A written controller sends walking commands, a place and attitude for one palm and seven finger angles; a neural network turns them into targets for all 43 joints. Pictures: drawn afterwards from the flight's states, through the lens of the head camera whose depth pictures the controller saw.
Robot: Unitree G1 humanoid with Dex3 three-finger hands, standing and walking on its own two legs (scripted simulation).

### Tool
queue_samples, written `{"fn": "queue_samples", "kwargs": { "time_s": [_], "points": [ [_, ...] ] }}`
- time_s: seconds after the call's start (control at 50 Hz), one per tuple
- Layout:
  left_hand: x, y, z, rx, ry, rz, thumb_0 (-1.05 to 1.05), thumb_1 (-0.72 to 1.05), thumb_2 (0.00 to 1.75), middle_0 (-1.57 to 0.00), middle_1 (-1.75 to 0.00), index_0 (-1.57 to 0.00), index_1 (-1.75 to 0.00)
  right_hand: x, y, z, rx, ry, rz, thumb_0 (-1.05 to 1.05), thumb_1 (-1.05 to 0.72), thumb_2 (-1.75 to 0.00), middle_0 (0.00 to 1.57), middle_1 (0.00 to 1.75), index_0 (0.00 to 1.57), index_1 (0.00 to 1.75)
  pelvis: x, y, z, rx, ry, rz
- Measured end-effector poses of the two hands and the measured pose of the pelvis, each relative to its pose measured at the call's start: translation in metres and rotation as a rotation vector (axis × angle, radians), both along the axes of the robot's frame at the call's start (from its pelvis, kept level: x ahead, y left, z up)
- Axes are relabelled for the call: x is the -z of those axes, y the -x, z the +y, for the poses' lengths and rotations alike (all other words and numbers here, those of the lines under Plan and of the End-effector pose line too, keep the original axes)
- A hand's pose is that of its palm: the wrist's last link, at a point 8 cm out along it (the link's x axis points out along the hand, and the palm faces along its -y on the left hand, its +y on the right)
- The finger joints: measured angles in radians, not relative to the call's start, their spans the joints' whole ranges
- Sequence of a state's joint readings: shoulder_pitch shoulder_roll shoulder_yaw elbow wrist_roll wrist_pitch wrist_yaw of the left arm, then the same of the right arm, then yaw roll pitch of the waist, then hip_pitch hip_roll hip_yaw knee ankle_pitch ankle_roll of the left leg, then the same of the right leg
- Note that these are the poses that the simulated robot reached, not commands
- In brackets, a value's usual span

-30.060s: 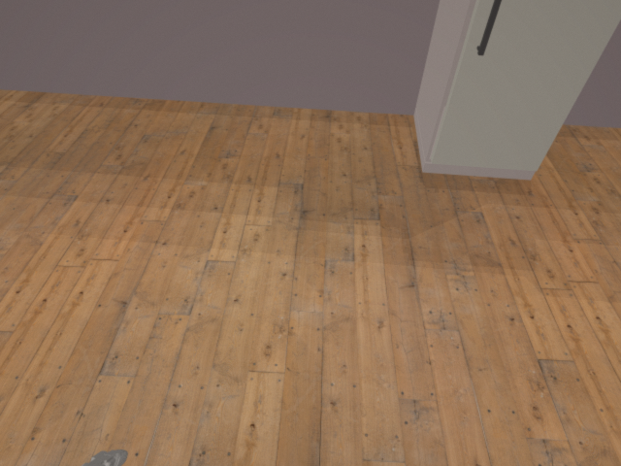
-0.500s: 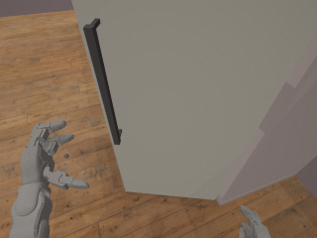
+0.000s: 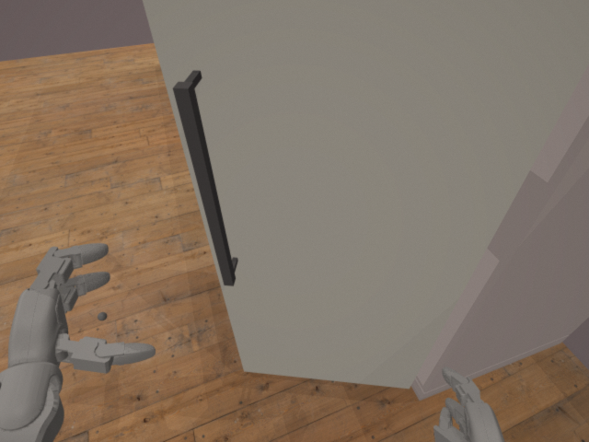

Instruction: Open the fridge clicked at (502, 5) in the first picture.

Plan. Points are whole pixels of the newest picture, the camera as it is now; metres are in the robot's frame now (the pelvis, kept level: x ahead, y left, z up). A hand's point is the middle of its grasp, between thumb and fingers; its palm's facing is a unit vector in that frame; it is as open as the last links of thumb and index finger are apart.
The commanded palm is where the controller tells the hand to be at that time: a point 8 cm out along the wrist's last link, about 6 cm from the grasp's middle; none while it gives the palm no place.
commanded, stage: draw the hand back to the body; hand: left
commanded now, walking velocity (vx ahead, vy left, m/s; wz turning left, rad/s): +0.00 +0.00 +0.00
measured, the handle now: (215, 199) +0.45 +0.19 +0.10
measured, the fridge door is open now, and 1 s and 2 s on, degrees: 65 65 65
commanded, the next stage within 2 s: step back with the hand held close in 0.88 s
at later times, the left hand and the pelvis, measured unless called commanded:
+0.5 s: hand (60, 289) +0.21 +0.28 +0.17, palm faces +0.47 -0.80 -0.38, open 8.8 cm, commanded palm +0.16 +0.31 +0.18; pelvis +0.02 +0.01 +0.01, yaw -1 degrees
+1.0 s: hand (54, 297) +0.20 +0.28 +0.17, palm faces +0.48 -0.80 -0.36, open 7.4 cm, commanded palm +0.16 +0.30 +0.18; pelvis +0.01 +0.00 +0.01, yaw -1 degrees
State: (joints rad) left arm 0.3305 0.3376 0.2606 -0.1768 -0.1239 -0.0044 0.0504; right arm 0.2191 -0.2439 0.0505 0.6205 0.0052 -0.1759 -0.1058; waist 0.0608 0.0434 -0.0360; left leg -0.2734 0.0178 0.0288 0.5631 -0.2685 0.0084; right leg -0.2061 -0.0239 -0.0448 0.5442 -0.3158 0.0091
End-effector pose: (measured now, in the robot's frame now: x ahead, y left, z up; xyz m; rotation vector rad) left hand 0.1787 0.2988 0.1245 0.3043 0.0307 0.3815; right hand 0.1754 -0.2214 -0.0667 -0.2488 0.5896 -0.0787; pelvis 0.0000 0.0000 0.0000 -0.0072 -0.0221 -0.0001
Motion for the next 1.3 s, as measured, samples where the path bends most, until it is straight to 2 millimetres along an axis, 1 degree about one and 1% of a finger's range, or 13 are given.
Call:
{"fn": "queue_samples", "kwargs": {
  "time_s": [0.1,0.36,0.52,0.58,0.64,0.72,0.78,1.0,1.08,1.14,1.2,1.3],
  "points": [
    [-0.012,0.005,0.005,-0.044,-0.043,-0.029,-0.01,-0.13,0.40,-0.24,-0.91,-0.24,-0.91,0.000,-0.003,0.002,-0.008,0.012,0.028,0.01,-0.90,-0.90,0.20,0.30,0.20,0.30,-0.004,-0.004,0.003,0.000,-0.001,-0.021],
    [-0.041,0.002,0.011,-0.050,-0.119,-0.096,0.00,0.33,0.62,-0.22,-0.64,-0.23,-0.64,-0.002,-0.015,0.013,-0.012,-0.014,0.046,0.01,-0.90,-0.90,0.20,0.30,0.20,0.30,-0.009,-0.019,0.007,0.014,-0.006,-0.045],
    [-0.060,0.010,0.016,-0.074,-0.168,-0.136,0.01,0.62,0.76,-0.21,-0.47,-0.22,-0.47,-0.003,-0.023,0.013,-0.019,-0.017,0.047,0.01,-0.90,-0.90,0.20,0.30,0.20,0.30,-0.010,-0.023,0.007,0.014,-0.006,-0.050],
    [-0.063,0.013,0.018,-0.084,-0.173,-0.147,0.01,0.72,0.81,-0.21,-0.41,-0.22,-0.41,-0.004,-0.025,0.012,-0.020,-0.015,0.049,0.01,-0.90,-0.90,0.20,0.30,0.20,0.30,-0.010,-0.023,0.007,0.013,-0.006,-0.052],
    [-0.059,0.014,0.018,-0.094,-0.159,-0.138,0.01,0.79,0.84,-0.21,-0.37,-0.21,-0.37,-0.004,-0.025,0.011,-0.020,-0.013,0.054,0.01,-0.90,-0.90,0.20,0.30,0.20,0.30,-0.011,-0.021,0.006,0.011,-0.006,-0.053],
    [-0.050,0.014,0.017,-0.097,-0.130,-0.111,0.01,0.85,0.87,-0.20,-0.33,-0.21,-0.33,-0.005,-0.022,0.009,-0.016,-0.007,0.060,0.01,-0.90,-0.90,0.20,0.30,0.20,0.30,-0.011,-0.019,0.005,0.011,-0.006,-0.055],
    [-0.048,0.015,0.014,-0.091,-0.122,-0.109,0.01,0.87,0.88,-0.20,-0.32,-0.21,-0.32,-0.005,-0.020,0.007,-0.014,0.000,0.061,0.01,-0.90,-0.90,0.20,0.30,0.20,0.30,-0.011,-0.018,0.004,0.010,-0.005,-0.059],
    [-0.059,0.020,0.014,-0.084,-0.148,-0.145,0.01,0.89,0.89,-0.21,-0.31,-0.21,-0.31,-0.004,-0.011,0.006,-0.004,-0.006,0.059,0.01,-0.90,-0.90,0.20,0.30,0.20,0.30,-0.012,-0.013,0.004,0.011,-0.003,-0.072],
    [-0.063,0.017,0.013,-0.072,-0.167,-0.175,0.02,0.89,0.89,-0.20,-0.31,-0.21,-0.31,-0.003,-0.008,0.006,-0.008,-0.004,0.076,0.01,-0.90,-0.90,0.20,0.30,0.20,0.30,-0.011,-0.008,0.005,0.000,0.007,-0.051],
    [-0.064,0.012,0.011,-0.037,-0.192,-0.182,0.01,0.89,0.89,-0.20,-0.31,-0.21,-0.31,-0.003,-0.005,0.005,0.011,0.004,0.100,0.01,-0.90,-0.90,0.20,0.30,0.20,0.30,-0.011,-0.003,0.007,0.000,0.015,-0.019],
    [-0.059,0.011,0.009,0.014,-0.206,-0.151,0.01,0.89,0.89,-0.20,-0.31,-0.21,-0.31,-0.005,0.001,0.003,0.046,0.014,0.115,0.01,-0.90,-0.90,0.20,0.30,0.20,0.30,-0.010,0.002,0.012,0.008,0.014,0.005],
    [-0.054,0.020,0.013,0.080,-0.235,-0.102,0.01,0.89,0.89,-0.21,-0.31,-0.21,-0.31,-0.008,0.016,0.001,0.104,0.030,0.128,0.01,-0.90,-0.90,0.20,0.30,0.20,0.30,-0.008,0.012,0.022,0.022,0.011,0.023]
  ]
}}
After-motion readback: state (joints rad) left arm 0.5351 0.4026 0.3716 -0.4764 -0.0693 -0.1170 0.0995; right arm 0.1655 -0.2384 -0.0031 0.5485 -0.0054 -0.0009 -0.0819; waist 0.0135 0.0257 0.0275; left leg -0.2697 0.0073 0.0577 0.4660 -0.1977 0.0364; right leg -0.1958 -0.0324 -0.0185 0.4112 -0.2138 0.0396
